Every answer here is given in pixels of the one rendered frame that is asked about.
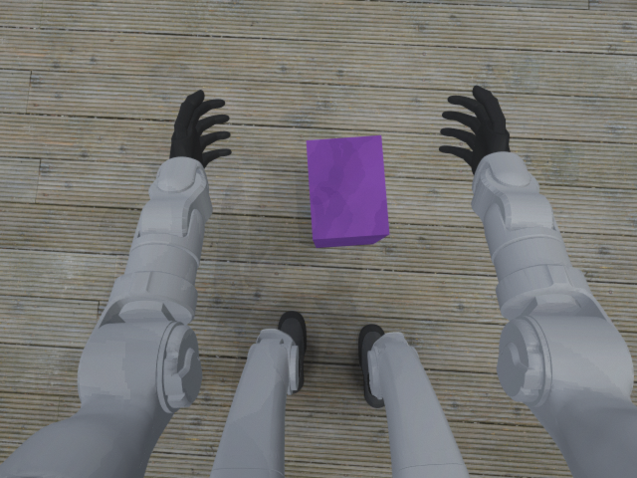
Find right robot upper arm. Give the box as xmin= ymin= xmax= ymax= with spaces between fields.
xmin=497 ymin=315 xmax=637 ymax=478

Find robot right foot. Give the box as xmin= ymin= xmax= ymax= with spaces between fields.
xmin=358 ymin=324 xmax=385 ymax=408

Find left robot thigh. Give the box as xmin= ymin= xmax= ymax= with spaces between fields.
xmin=209 ymin=339 xmax=299 ymax=478

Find left robot upper arm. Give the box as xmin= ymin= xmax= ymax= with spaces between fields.
xmin=0 ymin=321 xmax=202 ymax=478

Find left robot hand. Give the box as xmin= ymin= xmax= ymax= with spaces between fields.
xmin=169 ymin=90 xmax=232 ymax=168

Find robot right forearm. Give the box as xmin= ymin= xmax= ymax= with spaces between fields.
xmin=471 ymin=151 xmax=634 ymax=395

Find carton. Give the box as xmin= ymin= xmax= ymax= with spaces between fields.
xmin=307 ymin=135 xmax=389 ymax=248

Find robot left forearm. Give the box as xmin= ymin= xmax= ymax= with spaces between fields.
xmin=78 ymin=156 xmax=213 ymax=403

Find right robot hand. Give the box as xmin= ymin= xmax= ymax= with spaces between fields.
xmin=439 ymin=86 xmax=511 ymax=175

